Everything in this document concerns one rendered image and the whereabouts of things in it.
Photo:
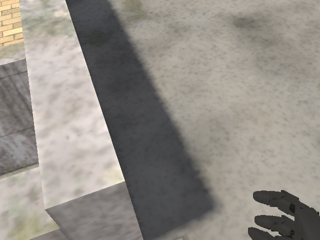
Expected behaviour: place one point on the right robot hand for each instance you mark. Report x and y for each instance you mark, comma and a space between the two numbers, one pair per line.
306, 224

